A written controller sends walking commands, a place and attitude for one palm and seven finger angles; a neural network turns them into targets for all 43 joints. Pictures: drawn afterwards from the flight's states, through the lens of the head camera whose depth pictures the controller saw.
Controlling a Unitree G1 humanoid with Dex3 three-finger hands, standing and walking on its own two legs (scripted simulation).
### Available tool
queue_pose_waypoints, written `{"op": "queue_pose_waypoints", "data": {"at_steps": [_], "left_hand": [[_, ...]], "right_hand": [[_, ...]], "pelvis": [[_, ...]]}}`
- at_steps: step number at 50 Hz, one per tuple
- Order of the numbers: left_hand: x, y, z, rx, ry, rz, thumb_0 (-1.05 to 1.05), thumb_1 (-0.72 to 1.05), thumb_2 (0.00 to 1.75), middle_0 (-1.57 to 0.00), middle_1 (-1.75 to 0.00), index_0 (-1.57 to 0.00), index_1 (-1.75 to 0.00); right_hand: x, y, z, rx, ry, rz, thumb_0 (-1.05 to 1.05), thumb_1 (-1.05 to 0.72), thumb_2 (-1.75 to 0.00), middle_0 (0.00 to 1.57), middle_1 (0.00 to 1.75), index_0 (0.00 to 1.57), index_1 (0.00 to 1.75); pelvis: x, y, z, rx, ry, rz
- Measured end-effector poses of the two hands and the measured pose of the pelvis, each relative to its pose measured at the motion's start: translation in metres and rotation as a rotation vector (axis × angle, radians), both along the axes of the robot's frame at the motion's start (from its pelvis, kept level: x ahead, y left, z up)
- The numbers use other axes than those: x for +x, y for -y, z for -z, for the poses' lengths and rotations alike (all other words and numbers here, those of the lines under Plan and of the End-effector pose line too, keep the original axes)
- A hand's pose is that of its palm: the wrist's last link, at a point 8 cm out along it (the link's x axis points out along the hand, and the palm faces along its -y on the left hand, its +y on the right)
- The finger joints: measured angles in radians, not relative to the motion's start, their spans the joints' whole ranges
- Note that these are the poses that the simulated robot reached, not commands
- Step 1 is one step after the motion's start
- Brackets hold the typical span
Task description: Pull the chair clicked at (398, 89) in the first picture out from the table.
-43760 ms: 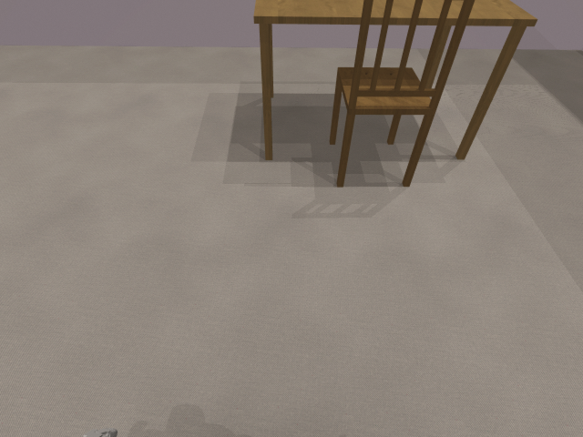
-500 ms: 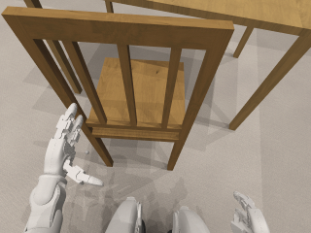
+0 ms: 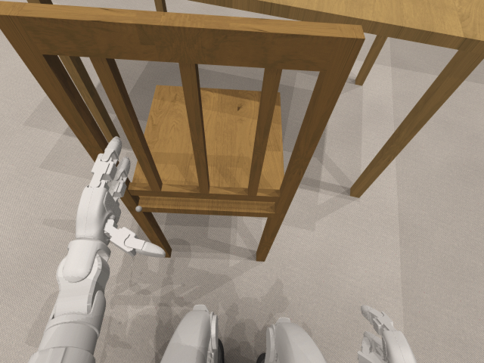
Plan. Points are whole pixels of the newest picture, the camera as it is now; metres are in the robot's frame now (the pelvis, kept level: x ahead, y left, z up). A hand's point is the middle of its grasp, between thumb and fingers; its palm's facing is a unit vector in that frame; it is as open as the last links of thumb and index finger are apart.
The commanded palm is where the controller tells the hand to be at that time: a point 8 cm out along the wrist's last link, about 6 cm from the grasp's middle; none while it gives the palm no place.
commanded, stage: push the fingers through the gap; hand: left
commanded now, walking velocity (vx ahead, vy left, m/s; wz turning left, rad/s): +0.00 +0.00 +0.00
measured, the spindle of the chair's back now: (198, 142) +0.46 +0.09 +0.05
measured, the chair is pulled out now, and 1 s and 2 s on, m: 0.18 0.18 0.18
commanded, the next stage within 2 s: hook a spindle and tug to test in 1.16 s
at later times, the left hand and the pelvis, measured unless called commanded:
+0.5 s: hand (146, 182) +0.40 +0.18 +0.02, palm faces -0.01 -1.00 -0.03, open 16.9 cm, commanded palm +0.38 +0.23 +0.02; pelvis +0.00 +0.01 +0.00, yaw +0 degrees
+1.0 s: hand (149, 165) +0.43 +0.18 +0.01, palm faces +0.01 -1.00 -0.04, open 16.9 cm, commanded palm +0.41 +0.23 +0.02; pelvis +0.00 +0.00 +0.00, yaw -1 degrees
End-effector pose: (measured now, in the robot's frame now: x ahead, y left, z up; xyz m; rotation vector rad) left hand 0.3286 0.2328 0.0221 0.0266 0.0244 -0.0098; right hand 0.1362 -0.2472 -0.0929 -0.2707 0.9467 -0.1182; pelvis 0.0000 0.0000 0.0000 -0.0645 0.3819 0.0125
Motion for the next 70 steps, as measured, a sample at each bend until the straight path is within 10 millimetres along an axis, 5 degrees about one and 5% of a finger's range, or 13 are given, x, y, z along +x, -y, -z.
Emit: {"op": "queue_pose_waypoints", "data": {"at_steps": [43, 54, 70], "left_hand": [[0.083, 0.005, 0.002, 0.015, 0.008, -0.017, -0.01, -0.5, 0.3, -0.06, -0.08, -0.06, -0.08], [0.083, 0.0, 0.006, 0.009, -0.002, -0.014, -0.01, -0.5, 0.3, -0.06, -0.08, -0.06, -0.08], [0.081, 0.002, 0.002, 0.006, 0.011, -0.012, -0.01, -0.5, 0.3, -0.08, -0.16, -0.08, -0.16]], "right_hand": [[-0.055, 0.01, 0.014, -0.013, -0.199, 0.084, 0.0, -0.91, -0.9, 0.2, 0.3, 0.2, 0.3], [-0.065, 0.013, 0.012, -0.015, -0.24, 0.106, 0.0, -0.91, -0.9, 0.2, 0.3, 0.2, 0.3], [-0.046, 0.007, 0.01, -0.007, -0.192, 0.08, 0.0, -0.91, -0.9, 0.2, 0.3, 0.2, 0.3]], "pelvis": [[0.001, -0.002, 0.005, -0.003, -0.043, 0.014], [0.004, -0.002, 0.002, -0.003, -0.048, 0.017], [0.005, -0.005, 0.002, -0.006, -0.043, 0.014]]}}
